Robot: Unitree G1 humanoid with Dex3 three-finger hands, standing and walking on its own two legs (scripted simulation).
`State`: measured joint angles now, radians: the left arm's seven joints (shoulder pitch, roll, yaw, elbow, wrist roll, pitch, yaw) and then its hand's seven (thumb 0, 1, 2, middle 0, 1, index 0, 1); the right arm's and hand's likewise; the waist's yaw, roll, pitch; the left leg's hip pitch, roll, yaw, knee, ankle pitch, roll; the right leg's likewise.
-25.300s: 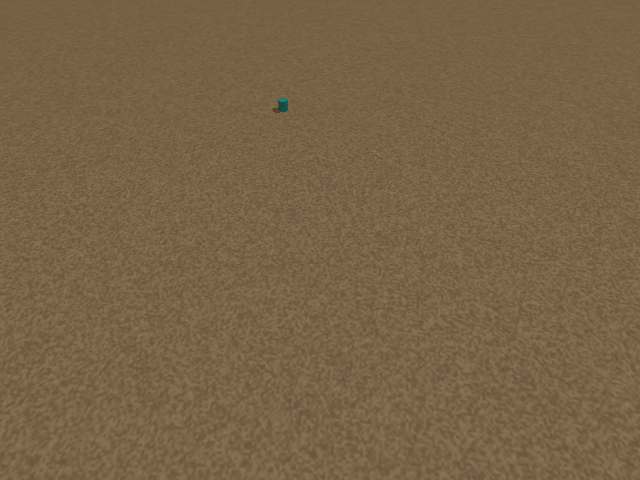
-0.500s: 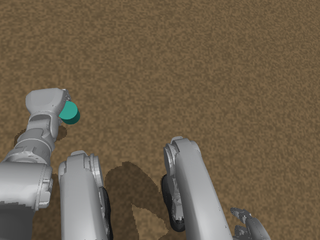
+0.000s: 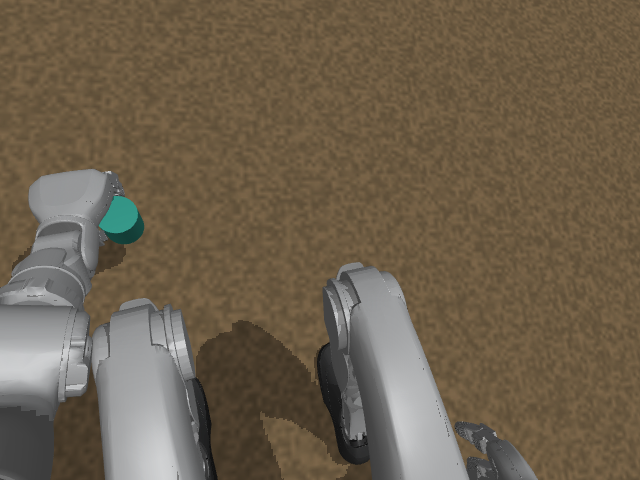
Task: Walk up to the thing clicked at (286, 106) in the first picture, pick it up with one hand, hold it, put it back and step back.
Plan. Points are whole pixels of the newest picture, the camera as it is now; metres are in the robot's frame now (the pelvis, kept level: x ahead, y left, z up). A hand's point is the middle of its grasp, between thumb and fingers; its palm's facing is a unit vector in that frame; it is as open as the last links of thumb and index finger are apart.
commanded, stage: lower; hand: left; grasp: from above
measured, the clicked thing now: (121, 221) +0.46 +0.21 -0.21
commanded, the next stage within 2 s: rest in 0.22 s
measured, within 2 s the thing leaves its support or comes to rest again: rests again in 0.98 s
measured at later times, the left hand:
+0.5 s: hand (105, 227) +0.46 +0.23 -0.22, palm faces -0.45 -0.08 -0.89, open 7.4 cm
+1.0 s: hand (110, 231) +0.46 +0.23 -0.25, palm faces -0.44 -0.10 -0.89, open 7.2 cm
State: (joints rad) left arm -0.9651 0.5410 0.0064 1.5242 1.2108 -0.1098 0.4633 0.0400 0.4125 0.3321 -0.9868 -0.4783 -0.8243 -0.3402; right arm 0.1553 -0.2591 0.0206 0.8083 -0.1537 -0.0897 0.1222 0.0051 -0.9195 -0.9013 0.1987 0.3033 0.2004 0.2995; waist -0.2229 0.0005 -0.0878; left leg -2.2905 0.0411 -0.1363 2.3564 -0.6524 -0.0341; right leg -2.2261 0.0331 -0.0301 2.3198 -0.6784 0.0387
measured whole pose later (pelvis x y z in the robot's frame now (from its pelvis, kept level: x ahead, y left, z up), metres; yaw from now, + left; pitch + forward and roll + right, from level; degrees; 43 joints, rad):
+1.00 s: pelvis +0.01 +0.01 -0.04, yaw -5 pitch +28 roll -10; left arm -1.01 0.73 0.09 1.76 1.26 -0.19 0.65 0.06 0.48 0.23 -1.03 -0.39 -0.88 -0.25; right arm 0.13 -0.29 0.15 0.80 -0.28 -0.22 0.28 0.00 -0.91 -0.89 0.20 0.30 0.20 0.30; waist -0.33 -0.06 0.04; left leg -2.36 0.03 -0.24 2.54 -0.69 -0.05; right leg -2.26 0.06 -0.10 2.43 -0.68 0.06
